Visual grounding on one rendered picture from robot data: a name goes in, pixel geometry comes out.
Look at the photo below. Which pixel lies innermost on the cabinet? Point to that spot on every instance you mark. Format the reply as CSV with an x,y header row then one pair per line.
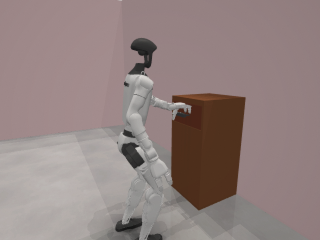
x,y
205,163

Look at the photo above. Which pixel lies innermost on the handle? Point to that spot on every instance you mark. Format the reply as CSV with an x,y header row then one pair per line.
x,y
182,114

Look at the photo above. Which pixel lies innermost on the robot right upper arm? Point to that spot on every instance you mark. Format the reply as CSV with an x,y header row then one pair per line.
x,y
143,87

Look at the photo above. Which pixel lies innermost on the left robot hand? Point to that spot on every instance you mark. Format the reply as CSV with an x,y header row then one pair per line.
x,y
180,105

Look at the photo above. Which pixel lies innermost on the robot shin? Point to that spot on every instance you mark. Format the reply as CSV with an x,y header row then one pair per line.
x,y
132,201
150,213

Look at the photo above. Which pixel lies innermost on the robot right shin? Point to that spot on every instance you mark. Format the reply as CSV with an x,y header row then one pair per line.
x,y
150,213

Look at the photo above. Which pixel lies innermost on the right robot hand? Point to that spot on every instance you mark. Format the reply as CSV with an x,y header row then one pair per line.
x,y
157,169

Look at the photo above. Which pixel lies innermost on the drawer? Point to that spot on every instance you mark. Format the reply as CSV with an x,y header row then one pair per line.
x,y
195,117

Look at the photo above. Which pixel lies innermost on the left robot forearm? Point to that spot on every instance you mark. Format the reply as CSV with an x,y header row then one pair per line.
x,y
163,104

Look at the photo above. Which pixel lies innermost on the right robot forearm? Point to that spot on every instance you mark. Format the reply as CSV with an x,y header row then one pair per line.
x,y
139,132

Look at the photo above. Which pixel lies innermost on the robot left upper arm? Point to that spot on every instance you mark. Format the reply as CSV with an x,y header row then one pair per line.
x,y
152,100

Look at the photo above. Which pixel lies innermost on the robot left shin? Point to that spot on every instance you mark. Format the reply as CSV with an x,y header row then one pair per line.
x,y
132,201

